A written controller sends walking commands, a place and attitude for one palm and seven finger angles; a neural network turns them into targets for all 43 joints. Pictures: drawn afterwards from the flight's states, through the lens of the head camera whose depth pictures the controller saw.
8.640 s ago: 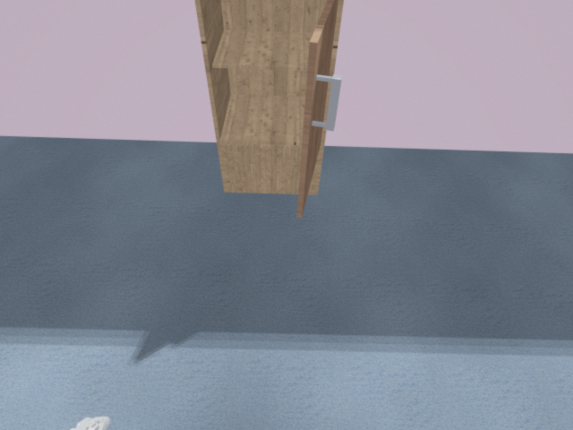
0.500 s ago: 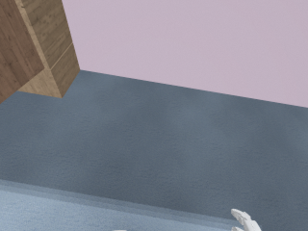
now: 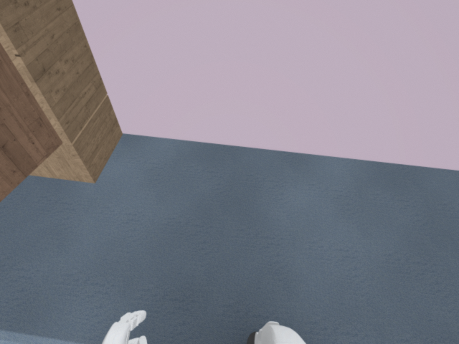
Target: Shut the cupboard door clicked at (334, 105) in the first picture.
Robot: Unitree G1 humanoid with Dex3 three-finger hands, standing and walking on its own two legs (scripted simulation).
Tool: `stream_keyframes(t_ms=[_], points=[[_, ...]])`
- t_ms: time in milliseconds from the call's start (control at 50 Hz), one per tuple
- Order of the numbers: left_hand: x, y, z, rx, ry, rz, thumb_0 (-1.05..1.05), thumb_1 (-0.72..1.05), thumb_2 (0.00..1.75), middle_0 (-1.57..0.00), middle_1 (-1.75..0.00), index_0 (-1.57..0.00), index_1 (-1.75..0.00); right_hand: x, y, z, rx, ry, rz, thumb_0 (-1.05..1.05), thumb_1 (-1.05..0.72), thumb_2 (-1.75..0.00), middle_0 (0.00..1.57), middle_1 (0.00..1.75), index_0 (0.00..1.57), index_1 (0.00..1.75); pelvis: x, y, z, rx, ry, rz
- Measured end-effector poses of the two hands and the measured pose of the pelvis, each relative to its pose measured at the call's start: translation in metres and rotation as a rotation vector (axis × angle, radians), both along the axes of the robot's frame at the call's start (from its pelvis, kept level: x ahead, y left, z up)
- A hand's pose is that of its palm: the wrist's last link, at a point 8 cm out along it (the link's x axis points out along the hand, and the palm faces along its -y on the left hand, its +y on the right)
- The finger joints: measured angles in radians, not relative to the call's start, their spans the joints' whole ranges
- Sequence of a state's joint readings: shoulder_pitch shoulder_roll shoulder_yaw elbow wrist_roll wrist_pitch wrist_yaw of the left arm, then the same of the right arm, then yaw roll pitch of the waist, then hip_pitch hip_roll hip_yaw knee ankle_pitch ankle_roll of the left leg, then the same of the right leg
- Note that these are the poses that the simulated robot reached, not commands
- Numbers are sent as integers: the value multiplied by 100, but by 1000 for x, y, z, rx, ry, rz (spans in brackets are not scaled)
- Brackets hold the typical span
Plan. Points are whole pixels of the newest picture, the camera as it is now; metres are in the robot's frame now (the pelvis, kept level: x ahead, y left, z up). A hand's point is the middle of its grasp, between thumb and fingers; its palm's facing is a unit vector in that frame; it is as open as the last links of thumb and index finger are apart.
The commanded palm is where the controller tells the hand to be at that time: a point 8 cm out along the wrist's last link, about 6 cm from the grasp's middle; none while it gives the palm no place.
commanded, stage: walk to a spot facing it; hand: left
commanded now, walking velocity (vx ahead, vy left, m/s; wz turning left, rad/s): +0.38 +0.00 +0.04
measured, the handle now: out of the picture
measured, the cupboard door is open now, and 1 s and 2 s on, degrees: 78 78 78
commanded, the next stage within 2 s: turn to face it in 0.90 s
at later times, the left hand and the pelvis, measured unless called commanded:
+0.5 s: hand out of the picture +0.10 +0.15 -0.16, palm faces +0.22 -0.96 -0.17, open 7.4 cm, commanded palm none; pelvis +0.22 +0.01 +0.01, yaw +4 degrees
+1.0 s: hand (157, 188) +0.52 +0.19 -0.14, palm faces +0.01 -0.96 -0.28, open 7.4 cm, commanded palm none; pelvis +0.42 -0.02 +0.00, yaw -1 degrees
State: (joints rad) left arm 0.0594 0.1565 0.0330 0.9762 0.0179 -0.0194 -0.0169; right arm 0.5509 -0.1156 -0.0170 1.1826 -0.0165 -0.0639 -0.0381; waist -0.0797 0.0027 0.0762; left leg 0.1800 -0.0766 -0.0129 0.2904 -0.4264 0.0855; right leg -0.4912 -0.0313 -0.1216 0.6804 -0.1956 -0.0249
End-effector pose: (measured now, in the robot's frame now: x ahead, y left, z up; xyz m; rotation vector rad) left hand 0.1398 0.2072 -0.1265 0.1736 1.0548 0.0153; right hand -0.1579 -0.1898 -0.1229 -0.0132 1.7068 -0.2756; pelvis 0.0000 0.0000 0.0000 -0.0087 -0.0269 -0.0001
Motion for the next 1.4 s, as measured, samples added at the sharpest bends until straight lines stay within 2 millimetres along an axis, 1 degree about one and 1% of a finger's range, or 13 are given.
stream_keyframes(t_ms=[60,100,300,460,560,620,680,780,900,980,1040,1140,1400], points=[[27,-9,-4,15,-38,22,0,90,90,-20,-30,-20,-30,24,-9,-8,26,49,-6,0,-91,-90,21,30,20,29,34,-13,-9,8,-8,7],[27,-9,-3,18,-22,61,0,90,90,-20,-30,-20,-30,56,-20,-11,28,22,12,0,-91,-90,21,30,20,29,50,-18,-6,-1,-16,20],[-34,3,6,76,286,227,0,93,90,-20,-30,-20,-30,314,-62,-5,-20,-408,193,0,-91,-90,20,29,20,29,129,-25,16,3,4,45],[-51,-5,3,3,457,346,0,91,90,-20,-30,-19,-30,493,-28,12,-1,-609,366,0,-91,-90,20,29,20,29,197,-2,15,-4,6,66],[-36,1,-12,-47,559,378,0,90,90,-20,-30,-20,-30,577,11,10,-8,-720,428,0,-91,-90,20,29,20,29,246,25,-2,-2,3,62],[0,14,-15,-46,551,353,1,90,90,-20,-30,-20,-30,587,21,10,-7,-727,397,0,-91,-90,20,29,20,29,267,32,0,15,-14,45],[58,32,-11,-23,467,314,1,90,90,-20,-30,-20,-30,574,23,7,-2,-658,340,0,-91,-90,20,29,20,29,288,35,8,20,-17,35],[170,51,1,25,287,241,1,91,90,-20,-30,-19,-30,562,-11,8,-75,-583,227,-5,-96,-90,21,30,21,30,324,32,16,34,-2,12],[298,48,17,87,117,145,0,91,90,-19,-30,-19,-30,535,-44,-9,-62,-389,158,-3,-94,-90,20,30,20,29,372,10,13,48,6,-15],[362,32,15,130,36,92,0,91,90,-19,-30,-19,-30,528,-63,-32,-26,-270,114,-1,-92,-90,20,29,20,29,409,-14,-2,48,2,-25],[379,17,17,128,31,96,0,91,90,-19,-30,-19,-30,541,-71,-31,-9,-222,116,0,-92,-90,20,29,20,29,428,-24,0,36,1,-12],[378,-5,21,104,112,139,0,91,90,-20,-30,-20,-30,596,-74,-18,5,-267,147,0,-91,-90,20,29,20,29,458,-32,15,32,13,26],[347,8,-13,17,276,351,0,91,90,-20,-30,-20,-30,772,-51,-3,-26,-419,397,1,-93,-90,20,29,20,29,514,-12,6,1,9,175]])
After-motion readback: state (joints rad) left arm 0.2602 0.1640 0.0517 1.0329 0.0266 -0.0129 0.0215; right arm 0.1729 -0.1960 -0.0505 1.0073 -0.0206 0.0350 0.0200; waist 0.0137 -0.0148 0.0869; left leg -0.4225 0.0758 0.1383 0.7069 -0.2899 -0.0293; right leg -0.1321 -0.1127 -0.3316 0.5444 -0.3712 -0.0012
